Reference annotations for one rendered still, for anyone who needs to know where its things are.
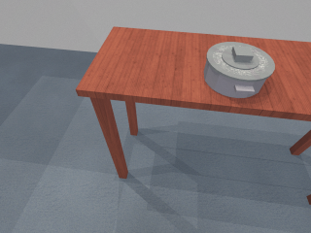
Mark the table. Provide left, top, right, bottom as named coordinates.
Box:
left=75, top=26, right=311, bottom=205

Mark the lid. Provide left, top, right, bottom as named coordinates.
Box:
left=206, top=42, right=275, bottom=83

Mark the knob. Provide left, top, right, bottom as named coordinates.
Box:
left=231, top=46, right=254, bottom=61

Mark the pot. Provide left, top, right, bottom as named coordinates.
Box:
left=203, top=60, right=266, bottom=98

